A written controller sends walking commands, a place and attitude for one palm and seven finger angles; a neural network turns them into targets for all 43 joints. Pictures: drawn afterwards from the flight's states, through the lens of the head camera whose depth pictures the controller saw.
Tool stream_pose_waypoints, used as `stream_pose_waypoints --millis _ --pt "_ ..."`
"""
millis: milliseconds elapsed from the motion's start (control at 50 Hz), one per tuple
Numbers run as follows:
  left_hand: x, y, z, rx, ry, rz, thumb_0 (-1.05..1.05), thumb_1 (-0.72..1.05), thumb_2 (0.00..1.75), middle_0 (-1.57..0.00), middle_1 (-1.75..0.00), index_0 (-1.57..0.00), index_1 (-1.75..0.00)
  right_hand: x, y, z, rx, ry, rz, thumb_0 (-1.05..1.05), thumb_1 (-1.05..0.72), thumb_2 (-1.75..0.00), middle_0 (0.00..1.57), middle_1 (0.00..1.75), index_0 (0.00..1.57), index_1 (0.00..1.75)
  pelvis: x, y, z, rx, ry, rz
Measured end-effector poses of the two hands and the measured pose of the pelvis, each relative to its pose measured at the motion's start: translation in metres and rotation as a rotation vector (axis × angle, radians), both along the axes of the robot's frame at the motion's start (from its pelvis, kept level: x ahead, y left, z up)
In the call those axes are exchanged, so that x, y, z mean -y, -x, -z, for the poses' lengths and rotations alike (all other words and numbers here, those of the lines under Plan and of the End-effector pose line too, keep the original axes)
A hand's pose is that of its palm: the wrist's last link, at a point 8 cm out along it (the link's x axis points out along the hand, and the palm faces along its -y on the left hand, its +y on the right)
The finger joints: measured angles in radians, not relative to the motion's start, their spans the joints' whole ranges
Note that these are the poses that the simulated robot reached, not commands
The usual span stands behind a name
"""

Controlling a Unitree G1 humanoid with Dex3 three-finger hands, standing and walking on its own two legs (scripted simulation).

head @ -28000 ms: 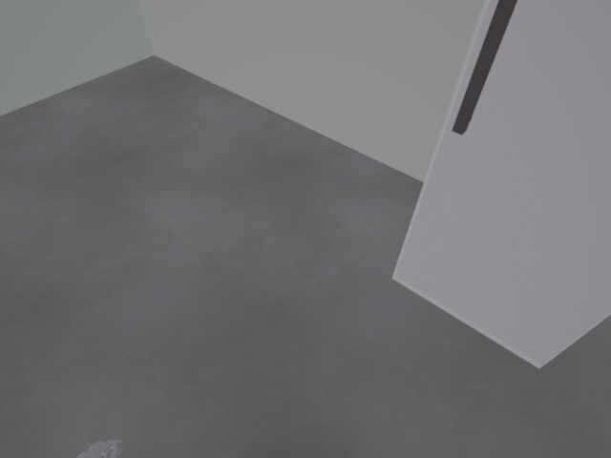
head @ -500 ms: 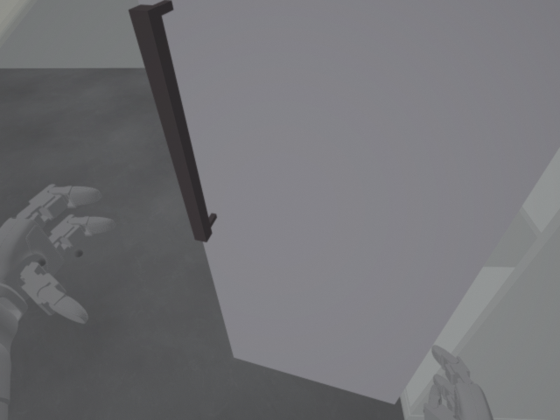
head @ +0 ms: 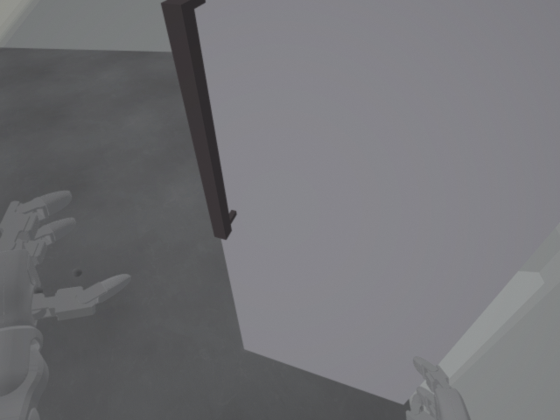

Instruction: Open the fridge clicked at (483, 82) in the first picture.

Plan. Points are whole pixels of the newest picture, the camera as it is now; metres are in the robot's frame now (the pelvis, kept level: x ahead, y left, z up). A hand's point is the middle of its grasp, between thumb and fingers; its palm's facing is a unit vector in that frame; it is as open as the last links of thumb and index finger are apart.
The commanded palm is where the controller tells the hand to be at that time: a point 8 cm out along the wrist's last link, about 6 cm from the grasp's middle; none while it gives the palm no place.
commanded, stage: draw the hand back to the body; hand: left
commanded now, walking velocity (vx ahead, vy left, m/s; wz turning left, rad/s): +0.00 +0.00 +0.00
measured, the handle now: (212, 141) +0.44 +0.17 +0.19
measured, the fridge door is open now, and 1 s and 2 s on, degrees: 76 76 76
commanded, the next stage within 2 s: step back with the hand held close in 0.70 s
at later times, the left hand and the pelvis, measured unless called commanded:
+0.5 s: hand (70, 290) +0.19 +0.26 +0.16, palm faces +0.47 -0.80 -0.37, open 7.7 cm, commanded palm +0.14 +0.30 +0.17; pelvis +0.01 -0.01 +0.00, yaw +0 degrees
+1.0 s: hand (82, 282) +0.20 +0.25 +0.16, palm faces +0.41 -0.81 -0.41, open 7.4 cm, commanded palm +0.14 +0.29 +0.18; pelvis +0.00 -0.01 +0.00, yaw -1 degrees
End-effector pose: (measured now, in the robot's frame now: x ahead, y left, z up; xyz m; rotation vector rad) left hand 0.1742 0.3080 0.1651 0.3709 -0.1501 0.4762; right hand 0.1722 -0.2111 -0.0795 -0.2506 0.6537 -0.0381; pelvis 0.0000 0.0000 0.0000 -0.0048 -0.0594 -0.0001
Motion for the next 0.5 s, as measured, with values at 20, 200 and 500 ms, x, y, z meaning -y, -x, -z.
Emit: stream_pose_waypoints --millis 20,200,500 --pt "0.0 0.0 -0.002 0.001 -0.008 0.003 -0.01 0.05 0.48 -0.24 -0.8 -0.23 -0.8 0.0 0.0 0.0 -0.002 -0.003 0.004 0.01 -0.9 -0.9 0.2 0.3 0.21 0.3 0.0 -0.001 0.0 0.002 -0.001 0.002" --pt "0.005 0.004 -0.006 -0.023 -0.043 0.025 0.0 0.37 0.64 -0.23 -0.61 -0.22 -0.61 0.006 -0.006 -0.004 -0.001 -0.006 0.03 0.01 -0.9 -0.9 0.2 0.3 0.21 0.3 -0.001 -0.007 -0.002 0.01 -0.002 0.013" --pt "0.01 0.025 -0.007 -0.036 -0.047 -0.014 0.01 0.82 0.86 -0.22 -0.35 -0.21 -0.34 0.015 -0.013 -0.009 0.01 0.015 0.019 0.01 -0.91 -0.9 0.2 0.3 0.2 0.3 0.007 -0.006 -0.003 0.022 -0.001 0.003"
